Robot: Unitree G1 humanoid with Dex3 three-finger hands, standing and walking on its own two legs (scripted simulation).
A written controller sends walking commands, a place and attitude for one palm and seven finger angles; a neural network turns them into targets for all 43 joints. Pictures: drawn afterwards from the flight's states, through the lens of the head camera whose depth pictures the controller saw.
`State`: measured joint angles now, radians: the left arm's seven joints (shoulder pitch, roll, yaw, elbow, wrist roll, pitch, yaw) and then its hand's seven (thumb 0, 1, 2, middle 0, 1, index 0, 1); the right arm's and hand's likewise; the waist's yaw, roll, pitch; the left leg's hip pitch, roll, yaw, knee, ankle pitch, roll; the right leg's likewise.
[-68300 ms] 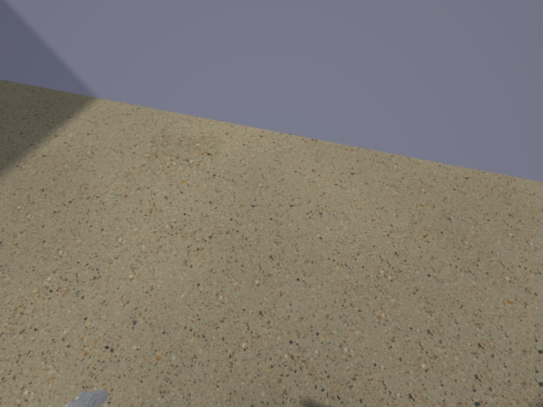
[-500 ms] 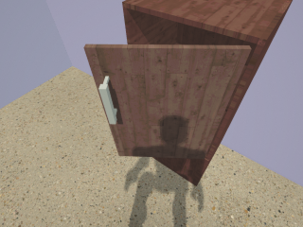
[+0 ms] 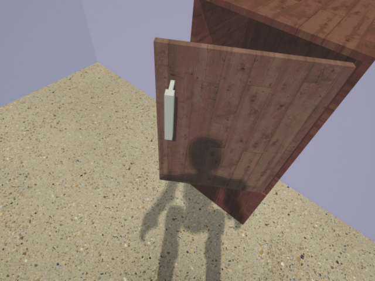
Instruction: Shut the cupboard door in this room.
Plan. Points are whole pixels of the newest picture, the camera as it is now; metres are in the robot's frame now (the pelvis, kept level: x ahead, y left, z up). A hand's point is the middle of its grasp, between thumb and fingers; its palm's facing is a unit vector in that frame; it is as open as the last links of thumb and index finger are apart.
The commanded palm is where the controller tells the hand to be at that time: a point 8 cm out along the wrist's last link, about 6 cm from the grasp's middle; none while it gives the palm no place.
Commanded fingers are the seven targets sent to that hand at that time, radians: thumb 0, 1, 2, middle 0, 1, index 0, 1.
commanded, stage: come to a stop and stand still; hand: left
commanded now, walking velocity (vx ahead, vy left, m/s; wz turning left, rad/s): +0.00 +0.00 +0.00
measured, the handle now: (170, 111) +0.50 +0.10 +0.06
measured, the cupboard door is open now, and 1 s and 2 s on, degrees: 33 33 33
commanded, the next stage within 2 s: look again from close up in 0.52 s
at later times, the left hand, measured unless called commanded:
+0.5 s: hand out of the picture -0.03 +0.14 -0.18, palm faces +0.02 -0.99 -0.12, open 7.3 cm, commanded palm none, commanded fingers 0.00 0.90 0.90 -0.20 -0.30 -0.20 -0.30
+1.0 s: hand out of the picture +0.00 +0.17 -0.18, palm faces +0.01 -0.97 -0.23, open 7.3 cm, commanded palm none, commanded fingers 0.00 0.90 0.90 -0.20 -0.30 -0.20 -0.30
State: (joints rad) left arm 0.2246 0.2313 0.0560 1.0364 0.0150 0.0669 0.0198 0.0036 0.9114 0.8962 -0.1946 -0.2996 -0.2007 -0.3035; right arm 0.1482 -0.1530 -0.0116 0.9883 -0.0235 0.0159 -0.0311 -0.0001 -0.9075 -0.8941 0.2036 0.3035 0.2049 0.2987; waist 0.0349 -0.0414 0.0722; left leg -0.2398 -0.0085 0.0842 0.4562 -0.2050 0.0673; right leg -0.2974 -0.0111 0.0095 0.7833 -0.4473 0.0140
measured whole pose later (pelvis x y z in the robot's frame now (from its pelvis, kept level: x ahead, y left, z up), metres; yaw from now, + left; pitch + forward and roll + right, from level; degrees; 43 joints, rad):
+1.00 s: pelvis +0.00 -0.01 -0.01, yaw +0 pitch -1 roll +0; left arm 0.31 0.16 -0.01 1.07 0.01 -0.02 0.04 0.00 0.91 0.90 -0.20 -0.30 -0.20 -0.30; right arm 0.28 -0.18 0.00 1.06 -0.02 -0.02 -0.02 0.02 -0.93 -0.89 0.20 0.30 0.20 0.30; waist 0.00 0.03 0.00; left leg -0.28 -0.02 0.10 0.51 -0.23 0.05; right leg -0.17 -0.02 0.01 0.53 -0.36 0.01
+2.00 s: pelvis +0.04 -0.05 -0.01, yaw -3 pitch +0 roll +1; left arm 0.31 0.14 0.00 1.06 0.01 0.00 0.05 0.00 0.91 0.90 -0.20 -0.30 -0.20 -0.30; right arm 0.15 -0.12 -0.01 1.04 -0.01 -0.02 -0.05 0.00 -0.91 -0.89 0.20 0.30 0.20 0.30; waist 0.04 -0.04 0.04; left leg -0.29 -0.03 0.08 0.52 -0.24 0.05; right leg -0.11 0.03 -0.02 0.50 -0.39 -0.05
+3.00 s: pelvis +0.02 -0.02 +0.00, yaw -3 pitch +0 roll +0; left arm 0.27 0.24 -0.03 1.09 0.01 -0.01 0.02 0.00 0.91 0.90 -0.20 -0.30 -0.20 -0.30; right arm 0.15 -0.22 0.01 1.08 -0.01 -0.03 -0.02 0.00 -0.91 -0.89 0.20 0.30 0.21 0.30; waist 0.02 -0.04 0.03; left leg -0.26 -0.06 0.08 0.42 -0.17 0.08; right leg -0.09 0.00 -0.01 0.42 -0.32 -0.01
